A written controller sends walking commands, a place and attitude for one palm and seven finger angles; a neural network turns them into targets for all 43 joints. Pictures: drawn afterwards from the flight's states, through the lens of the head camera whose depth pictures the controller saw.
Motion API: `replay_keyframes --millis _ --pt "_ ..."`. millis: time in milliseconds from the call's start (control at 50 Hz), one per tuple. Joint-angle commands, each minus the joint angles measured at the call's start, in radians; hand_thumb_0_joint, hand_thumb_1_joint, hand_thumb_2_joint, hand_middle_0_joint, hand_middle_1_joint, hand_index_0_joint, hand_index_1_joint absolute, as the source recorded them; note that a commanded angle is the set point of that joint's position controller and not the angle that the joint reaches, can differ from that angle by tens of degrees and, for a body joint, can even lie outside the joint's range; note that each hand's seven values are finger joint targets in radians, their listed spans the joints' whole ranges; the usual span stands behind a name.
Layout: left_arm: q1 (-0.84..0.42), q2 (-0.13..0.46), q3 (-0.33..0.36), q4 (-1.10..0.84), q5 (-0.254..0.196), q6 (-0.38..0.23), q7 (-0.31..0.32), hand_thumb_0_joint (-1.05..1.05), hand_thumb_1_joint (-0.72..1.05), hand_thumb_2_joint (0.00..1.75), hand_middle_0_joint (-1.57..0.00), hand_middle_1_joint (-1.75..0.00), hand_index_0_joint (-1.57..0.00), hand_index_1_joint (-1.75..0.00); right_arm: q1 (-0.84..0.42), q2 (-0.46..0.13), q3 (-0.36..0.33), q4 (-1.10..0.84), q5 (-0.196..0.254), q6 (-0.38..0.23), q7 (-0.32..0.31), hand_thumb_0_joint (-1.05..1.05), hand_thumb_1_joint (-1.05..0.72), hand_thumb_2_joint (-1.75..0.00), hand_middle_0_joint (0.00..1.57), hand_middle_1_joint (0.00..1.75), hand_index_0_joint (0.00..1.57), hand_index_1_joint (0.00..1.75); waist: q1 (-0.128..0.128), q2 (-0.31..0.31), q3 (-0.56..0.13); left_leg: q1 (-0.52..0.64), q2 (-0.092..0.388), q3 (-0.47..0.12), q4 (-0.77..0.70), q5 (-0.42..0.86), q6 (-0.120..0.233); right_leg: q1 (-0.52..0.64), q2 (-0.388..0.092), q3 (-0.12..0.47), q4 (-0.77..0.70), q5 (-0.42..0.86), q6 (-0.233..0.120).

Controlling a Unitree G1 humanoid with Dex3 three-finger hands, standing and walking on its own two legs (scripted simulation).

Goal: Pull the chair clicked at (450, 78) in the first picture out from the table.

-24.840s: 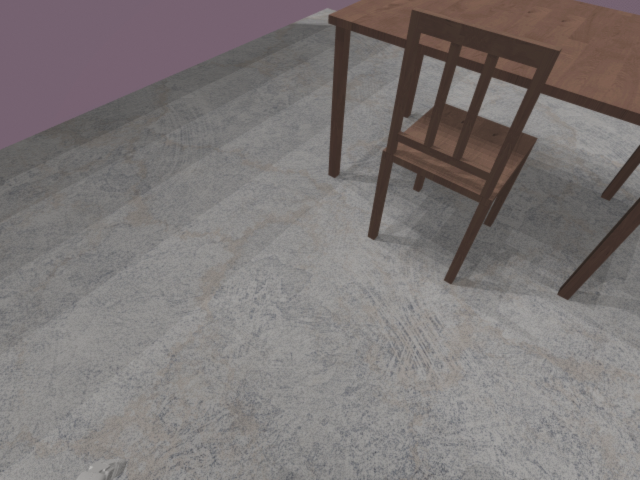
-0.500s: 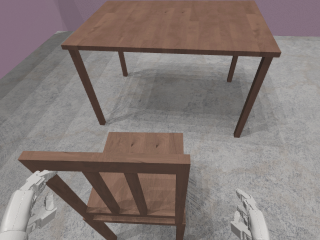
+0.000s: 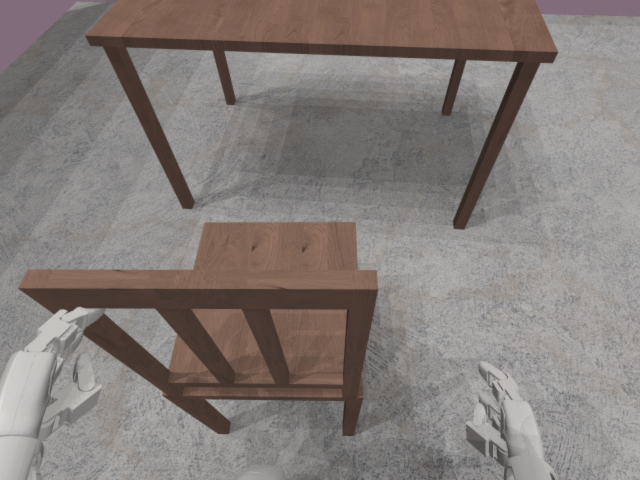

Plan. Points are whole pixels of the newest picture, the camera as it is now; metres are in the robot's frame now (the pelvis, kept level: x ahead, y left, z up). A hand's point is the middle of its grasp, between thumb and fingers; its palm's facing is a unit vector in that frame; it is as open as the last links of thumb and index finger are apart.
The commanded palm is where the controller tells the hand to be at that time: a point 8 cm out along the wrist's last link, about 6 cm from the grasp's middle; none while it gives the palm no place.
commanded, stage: step back with the hand held close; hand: left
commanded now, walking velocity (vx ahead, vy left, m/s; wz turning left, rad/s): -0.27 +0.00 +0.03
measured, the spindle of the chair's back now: (204, 347) +0.27 +0.22 -0.08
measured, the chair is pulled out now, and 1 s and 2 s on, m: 0.58 0.59 0.59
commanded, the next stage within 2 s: stop stepping back and stand still in 0.88 s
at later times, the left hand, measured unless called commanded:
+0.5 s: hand out of the picture +0.13 +0.33 +0.18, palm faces +0.51 -0.75 -0.43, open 7.3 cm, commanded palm +0.06 +0.35 +0.18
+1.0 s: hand out of the picture +0.03 +0.34 +0.16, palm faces +0.40 -0.79 -0.46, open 7.4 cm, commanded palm -0.05 +0.38 +0.18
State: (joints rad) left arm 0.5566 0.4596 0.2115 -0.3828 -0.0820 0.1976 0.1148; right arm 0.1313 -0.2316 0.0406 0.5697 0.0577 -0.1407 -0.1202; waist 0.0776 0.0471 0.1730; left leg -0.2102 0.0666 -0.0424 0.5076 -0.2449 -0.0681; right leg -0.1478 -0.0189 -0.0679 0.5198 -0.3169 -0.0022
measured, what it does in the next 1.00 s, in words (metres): walks backwards: right foot, then left foot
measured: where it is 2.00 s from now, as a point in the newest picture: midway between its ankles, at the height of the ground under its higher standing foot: outside the picture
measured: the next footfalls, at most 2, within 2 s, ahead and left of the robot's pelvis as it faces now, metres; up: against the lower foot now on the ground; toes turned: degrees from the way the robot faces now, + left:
right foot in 0.70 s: -0.11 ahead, -0.08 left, +0.00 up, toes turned -2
left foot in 0.90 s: -0.09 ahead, +0.18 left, +0.00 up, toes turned -1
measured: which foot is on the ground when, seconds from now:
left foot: down 0.00-0.76, up 0.78-0.88, down 0.90-1.00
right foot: down 0.00-0.52, up 0.54-0.68, down 0.70-1.00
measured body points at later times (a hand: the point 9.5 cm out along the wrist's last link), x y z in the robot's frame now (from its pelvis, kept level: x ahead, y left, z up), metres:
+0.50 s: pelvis -0.08 +0.05 -0.02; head -0.10 +0.05 +0.43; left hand +0.09 +0.36 +0.20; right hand +0.08 -0.19 -0.10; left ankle +0.02 +0.17 -0.73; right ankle -0.02 -0.11 -0.73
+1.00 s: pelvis -0.19 +0.08 +0.00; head -0.15 +0.09 +0.44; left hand +0.01 +0.38 +0.18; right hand +0.00 -0.15 -0.08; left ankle -0.13 +0.18 -0.74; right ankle -0.17 -0.06 -0.71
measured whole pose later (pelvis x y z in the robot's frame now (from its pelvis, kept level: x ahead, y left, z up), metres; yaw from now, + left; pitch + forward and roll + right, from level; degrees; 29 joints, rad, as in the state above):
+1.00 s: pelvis -0.19 +0.08 +0.00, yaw +0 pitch +0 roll +0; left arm 0.49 0.42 0.45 -0.48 -0.05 -0.20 0.14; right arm 0.12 -0.17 -0.01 0.66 -0.02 -0.15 -0.07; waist -0.01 -0.04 0.07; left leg -0.36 -0.02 0.01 0.54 -0.19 0.03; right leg -0.42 -0.03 0.02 0.80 -0.44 0.03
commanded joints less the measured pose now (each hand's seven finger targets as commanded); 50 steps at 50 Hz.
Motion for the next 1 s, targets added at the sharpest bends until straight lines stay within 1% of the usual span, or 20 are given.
replay_keyframes --millis 0,120,240,340,400,420,460,500,540,620,660,700,740,780,840,860,880,900,940,980 --pt "-0.153 0.281 0.329 -0.618 0.011 -0.278 0.082 0.00 0.90 0.90 -0.20 -0.30 -0.20 -0.30 -0.052 -0.096 -0.049 -0.180 0.000 -0.011 -0.007 0.00 -0.90 -0.90 0.20 0.30 0.20 0.30 -0.038 0.170 -0.439 0.150 0.061 0.003 -0.012 0.539 0.089 0.104 -0.097 0.061 -0.003 0.581 0.007" --pt "-0.026 0.304 0.382 -0.659 0.000 -0.306 0.092 0.00 0.90 0.90 -0.20 -0.30 -0.20 -0.30 -0.060 -0.090 -0.062 -0.183 -0.003 0.004 -0.014 0.00 -0.90 -0.90 0.20 0.30 0.20 0.30 -0.035 0.175 -0.438 0.040 0.070 -0.033 -0.036 0.386 0.089 0.088 -0.091 0.058 -0.002 0.446 0.005" --pt "0.014 0.291 0.440 -0.552 -0.002 -0.369 0.097 0.00 0.90 0.90 -0.20 -0.30 -0.20 -0.30 -0.044 -0.088 -0.066 -0.130 -0.020 -0.027 -0.028 0.00 -0.90 -0.90 0.20 0.30 0.20 0.30 -0.057 0.126 -0.333 -0.093 0.055 -0.049 -0.083 -0.080 0.087 -0.034 -0.095 0.105 -0.072 0.085 -0.005" --pt "0.046 0.106 0.354 -0.126 0.014 -0.378 0.085 0.00 0.90 0.90 -0.20 -0.30 -0.20 -0.30 -0.025 -0.091 -0.091 -0.049 -0.034 -0.016 0.002 0.00 -0.90 -0.90 0.20 0.30 0.20 0.30 -0.090 -0.117 -0.225 0.021 -0.030 0.022 0.244 -0.150 0.053 -0.415 -0.216 0.199 -0.240 -0.186 -0.098" --pt "-0.073 0.098 0.302 -0.131 0.029 -0.371 0.068 0.00 0.90 0.90 -0.20 -0.30 -0.20 -0.30 -0.044 -0.090 -0.082 -0.070 -0.029 0.002 0.014 0.00 -0.90 -0.90 0.20 0.30 0.20 0.30 -0.096 -0.224 -0.182 -0.058 -0.002 -0.019 0.173 -0.164 0.075 -0.425 -0.188 0.113 -0.169 -0.190 -0.066" --pt "-0.094 0.102 0.294 -0.137 0.030 -0.370 0.064 0.00 0.90 0.90 -0.20 -0.30 -0.20 -0.30 -0.051 -0.094 -0.080 -0.084 -0.027 0.004 0.012 0.00 -0.90 -0.90 0.20 0.30 0.20 0.30 -0.095 -0.217 -0.159 -0.092 0.013 -0.047 0.123 -0.220 0.083 -0.440 -0.166 0.104 -0.154 -0.277 -0.054" --pt "-0.082 0.096 0.277 -0.197 0.032 -0.378 0.064 0.00 0.90 0.90 -0.20 -0.30 -0.20 -0.30 -0.053 -0.097 -0.060 -0.116 -0.027 -0.001 0.005 0.00 -0.90 -0.90 0.20 0.30 0.20 0.30 -0.095 -0.019 -0.127 -0.224 0.067 -0.134 -0.092 -0.369 0.116 -0.362 -0.087 0.061 -0.031 -0.329 -0.009" --pt "-0.139 0.136 0.307 -0.342 0.052 -0.406 0.069 0.00 0.90 0.90 -0.20 -0.30 -0.20 -0.30 -0.069 -0.123 -0.058 -0.147 -0.032 -0.020 0.002 0.00 -0.90 -0.90 0.20 0.30 0.20 0.30 -0.086 0.210 -0.140 -0.489 0.205 -0.331 -0.382 -0.627 0.180 -0.091 0.023 0.031 0.296 -0.176 0.025" --pt "-0.162 0.226 0.378 -0.435 0.065 -0.448 0.075 0.00 0.90 0.90 -0.20 -0.30 -0.20 -0.30 -0.069 -0.117 -0.070 -0.138 -0.043 -0.033 0.001 0.00 -0.90 -0.90 0.20 0.30 0.20 0.30 -0.075 0.229 -0.203 -0.447 0.205 -0.308 -0.344 -0.511 0.197 -0.035 0.015 0.062 0.338 -0.113 0.020" --pt "-0.033 0.200 0.409 -0.490 0.047 -0.491 0.056 0.00 0.90 0.90 -0.20 -0.30 -0.20 -0.30 -0.016 -0.105 -0.070 -0.119 -0.065 -0.072 0.024 0.00 -0.90 -0.90 0.20 0.30 0.20 0.30 -0.055 0.321 -0.251 -0.337 0.137 -0.198 -0.269 -0.398 0.163 -0.006 0.036 0.005 0.125 -0.106 -0.009" --pt "0.009 0.191 0.416 -0.426 0.023 -0.505 0.045 0.00 0.90 0.90 -0.20 -0.30 -0.20 -0.30 -0.001 -0.090 -0.066 -0.092 -0.068 -0.081 0.023 0.00 -0.90 -0.90 0.20 0.30 0.20 0.30 -0.060 0.261 -0.259 -0.255 0.119 -0.182 -0.227 -0.301 0.142 -0.019 0.025 0.017 -0.040 -0.088 -0.026" --pt "-0.028 0.189 0.414 -0.380 0.014 -0.520 0.035 0.00 0.90 0.90 -0.20 -0.30 -0.20 -0.30 0.006 -0.092 -0.077 -0.067 -0.070 -0.085 0.020 0.00 -0.90 -0.90 0.20 0.30 0.20 0.30 -0.072 0.156 -0.285 -0.148 0.072 -0.113 -0.116 -0.236 0.091 -0.101 -0.021 0.073 -0.165 -0.072 -0.060" --pt "0.020 0.173 0.381 -0.294 -0.005 -0.502 0.029 0.00 0.90 0.90 -0.20 -0.30 -0.20 -0.30 0.036 -0.098 -0.110 -0.043 -0.047 -0.076 0.020 0.00 -0.90 -0.90 0.20 0.30 0.20 0.30 -0.081 -0.155 -0.312 0.087 -0.062 0.007 0.354 -0.140 0.033 -0.431 -0.224 0.287 -0.297 -0.227 -0.184" --pt "-0.077 0.138 0.337 -0.253 0.007 -0.459 0.041 0.00 0.90 0.90 -0.20 -0.30 -0.20 -0.30 -0.017 -0.066 -0.090 -0.031 -0.057 -0.051 0.033 0.00 -0.90 -0.90 0.20 0.30 0.20 0.30 -0.092 -0.236 -0.255 -0.073 -0.066 -0.004 0.539 -0.132 0.046 -0.381 -0.330 0.291 -0.267 0.144 -0.209" --pt "-0.148 0.153 0.340 -0.210 0.041 -0.456 0.050 0.00 0.90 0.90 -0.20 -0.30 -0.20 -0.30 -0.075 -0.062 -0.063 -0.040 -0.049 -0.054 0.018 0.00 -0.90 -0.90 0.20 0.30 0.20 0.30 -0.106 -0.169 -0.160 -0.163 -0.033 -0.013 0.041 -0.006 0.071 -0.182 -0.226 0.133 -0.037 0.513 -0.087" --pt "-0.115 0.115 0.324 -0.229 0.047 -0.465 0.046 0.00 0.90 0.90 -0.20 -0.30 -0.20 -0.30 -0.056 -0.073 -0.069 -0.049 -0.051 -0.057 0.011 0.00 -0.90 -0.90 0.20 0.30 0.20 0.30 -0.098 -0.085 -0.201 -0.103 0.021 -0.049 -0.131 0.301 0.098 -0.138 -0.138 0.077 0.054 0.471 -0.026" --pt "-0.084 0.132 0.340 -0.287 0.049 -0.477 0.045 0.00 0.90 0.90 -0.20 -0.30 -0.20 -0.30 -0.044 -0.099 -0.094 -0.059 -0.056 -0.057 0.014 0.00 -0.90 -0.90 0.20 0.30 0.20 0.30 -0.084 0.068 -0.277 -0.011 0.159 -0.180 -0.165 0.602 0.148 -0.167 -0.052 0.050 0.172 0.290 0.020" --pt "-0.062 0.122 0.324 -0.331 0.034 -0.493 0.029 0.00 0.90 0.90 -0.20 -0.30 -0.20 -0.30 -0.010 -0.105 -0.102 -0.065 -0.053 -0.061 0.030 0.00 -0.90 -0.90 0.20 0.30 0.20 0.30 -0.082 0.102 -0.354 0.112 0.239 -0.205 -0.170 0.778 0.192 -0.215 -0.025 0.079 0.276 -0.050 0.018" --pt "0.021 0.172 0.383 -0.408 0.029 -0.491 0.028 0.00 0.90 0.90 -0.20 -0.30 -0.20 -0.30 -0.031 -0.083 -0.102 -0.056 -0.087 -0.083 0.044 0.00 -0.90 -0.90 0.20 0.30 0.20 0.30 -0.064 0.247 -0.444 0.165 0.275 -0.274 -0.118 0.909 0.235 -0.291 -0.011 0.123 0.434 -0.217 0.030" --pt "0.015 0.136 0.350 -0.515 0.032 -0.488 0.029 0.00 0.90 0.90 -0.20 -0.30 -0.20 -0.30 -0.001 -0.090 -0.106 -0.063 -0.077 -0.082 0.063 0.00 -0.90 -0.90 0.20 0.30 0.20 0.30 -0.073 0.193 -0.436 0.147 0.238 -0.185 -0.094 0.836 0.218 -0.247 -0.011 0.101 0.375 -0.154 0.025"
